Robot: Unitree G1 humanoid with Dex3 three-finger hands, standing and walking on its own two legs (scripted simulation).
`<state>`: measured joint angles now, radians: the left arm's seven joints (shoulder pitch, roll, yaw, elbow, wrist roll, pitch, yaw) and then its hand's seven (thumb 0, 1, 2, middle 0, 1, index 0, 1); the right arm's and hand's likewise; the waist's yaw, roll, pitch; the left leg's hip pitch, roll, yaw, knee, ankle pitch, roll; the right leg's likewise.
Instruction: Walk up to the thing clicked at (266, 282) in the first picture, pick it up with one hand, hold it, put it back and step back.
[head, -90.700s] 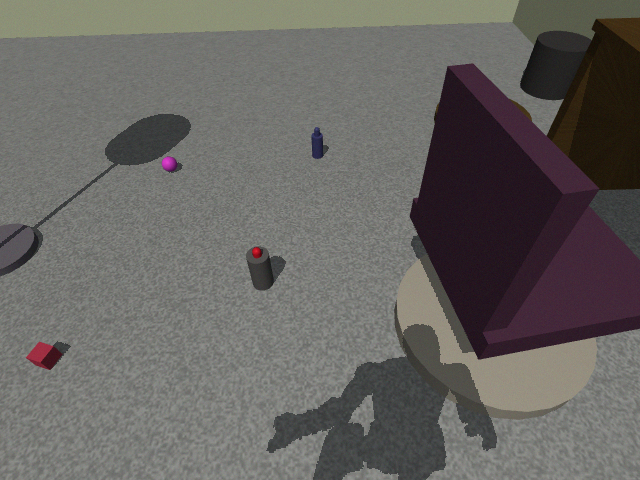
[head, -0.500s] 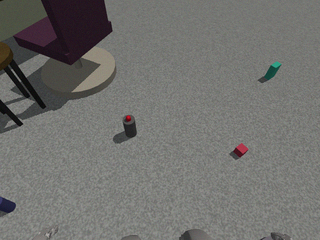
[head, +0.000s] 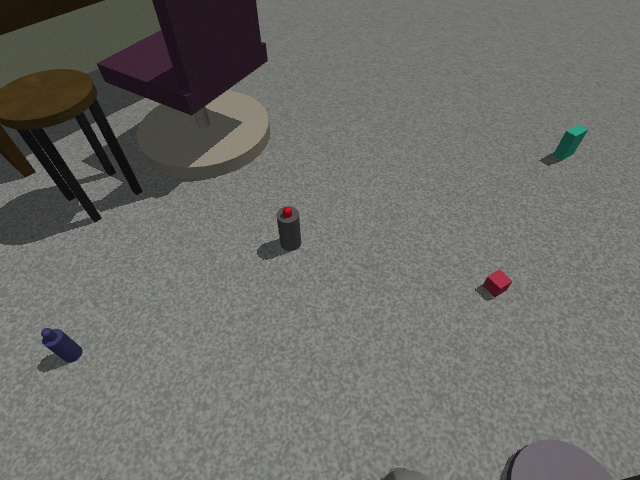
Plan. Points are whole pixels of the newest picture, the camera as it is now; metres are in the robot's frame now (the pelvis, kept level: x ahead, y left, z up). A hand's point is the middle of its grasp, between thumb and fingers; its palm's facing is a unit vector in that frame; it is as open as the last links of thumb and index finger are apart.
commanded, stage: step back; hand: left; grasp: from the side
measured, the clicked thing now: (289, 226) +1.06 +0.16 -0.65
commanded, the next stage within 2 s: stand in 0.88 s
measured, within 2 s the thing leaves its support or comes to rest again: neither
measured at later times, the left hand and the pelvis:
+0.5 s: hand out of the picture +0.07 +0.26 -0.14, palm faces -0.02 -0.94 -0.35, open 7.4 cm; pelvis +0.00 +0.00 +0.01, yaw -2 degrees
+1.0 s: hand out of the picture +0.14 +0.25 -0.13, palm faces -0.04 -0.94 -0.34, open 7.4 cm; pelvis +0.02 +0.00 +0.02, yaw -2 degrees
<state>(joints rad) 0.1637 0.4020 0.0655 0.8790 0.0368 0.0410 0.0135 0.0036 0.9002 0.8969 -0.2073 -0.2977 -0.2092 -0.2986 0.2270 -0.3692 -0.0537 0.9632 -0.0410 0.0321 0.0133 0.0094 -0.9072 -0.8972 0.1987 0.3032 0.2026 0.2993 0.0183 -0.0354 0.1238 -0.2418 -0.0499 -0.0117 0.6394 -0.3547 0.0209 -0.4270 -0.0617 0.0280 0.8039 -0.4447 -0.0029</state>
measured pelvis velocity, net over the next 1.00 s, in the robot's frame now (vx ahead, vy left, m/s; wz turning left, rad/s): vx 0.02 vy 0.00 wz -0.03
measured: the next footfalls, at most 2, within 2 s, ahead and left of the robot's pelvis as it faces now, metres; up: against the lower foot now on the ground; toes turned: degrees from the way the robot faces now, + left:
none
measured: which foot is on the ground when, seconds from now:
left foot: down 0.00-1.00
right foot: down 0.00-1.00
